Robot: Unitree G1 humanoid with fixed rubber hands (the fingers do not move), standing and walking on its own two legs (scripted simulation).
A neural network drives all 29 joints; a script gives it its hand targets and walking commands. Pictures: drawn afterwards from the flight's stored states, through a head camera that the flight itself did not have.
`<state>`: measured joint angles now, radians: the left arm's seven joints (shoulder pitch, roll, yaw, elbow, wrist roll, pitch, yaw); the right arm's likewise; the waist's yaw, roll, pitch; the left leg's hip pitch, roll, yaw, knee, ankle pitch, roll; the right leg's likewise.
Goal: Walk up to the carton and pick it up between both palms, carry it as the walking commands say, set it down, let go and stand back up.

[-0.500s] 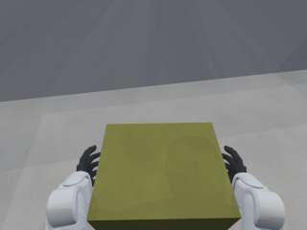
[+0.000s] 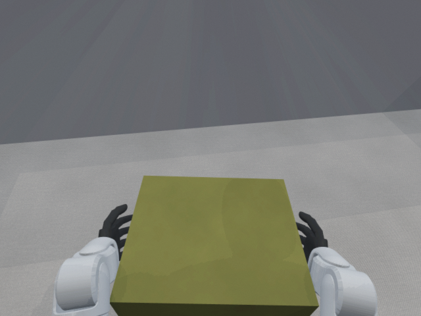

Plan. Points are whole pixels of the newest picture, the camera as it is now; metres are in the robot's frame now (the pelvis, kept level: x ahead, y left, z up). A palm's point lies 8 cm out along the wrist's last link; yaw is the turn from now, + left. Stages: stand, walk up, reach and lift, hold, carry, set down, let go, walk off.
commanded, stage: carry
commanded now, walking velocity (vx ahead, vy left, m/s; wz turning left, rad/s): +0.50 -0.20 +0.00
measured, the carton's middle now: (211, 265) +0.24 +0.00 -0.01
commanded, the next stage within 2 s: none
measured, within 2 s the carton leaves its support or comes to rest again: neither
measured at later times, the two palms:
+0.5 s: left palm (166, 158) +0.46 +0.09 +0.06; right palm (303, 140) +0.53 -0.25 +0.05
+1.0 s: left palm (183, 170) +0.43 +0.05 +0.05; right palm (305, 136) +0.56 -0.27 +0.03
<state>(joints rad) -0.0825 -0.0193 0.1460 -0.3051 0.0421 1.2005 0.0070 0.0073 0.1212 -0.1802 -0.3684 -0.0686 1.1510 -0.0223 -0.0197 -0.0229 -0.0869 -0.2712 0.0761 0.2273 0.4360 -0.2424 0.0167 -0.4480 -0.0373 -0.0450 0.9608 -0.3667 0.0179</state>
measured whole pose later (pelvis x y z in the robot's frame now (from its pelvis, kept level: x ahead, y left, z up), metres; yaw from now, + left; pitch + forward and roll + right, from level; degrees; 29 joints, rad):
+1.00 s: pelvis +0.27 -0.20 -0.02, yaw +23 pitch +4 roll -1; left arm -0.03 -0.12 0.17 -0.43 0.04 1.09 0.00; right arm -0.01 0.08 -0.19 -0.50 -0.02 1.13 -0.01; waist -0.01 0.08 0.02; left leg -0.59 -0.02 -0.03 0.82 -0.39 0.00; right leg -0.39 -0.03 -0.09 0.66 -0.33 0.00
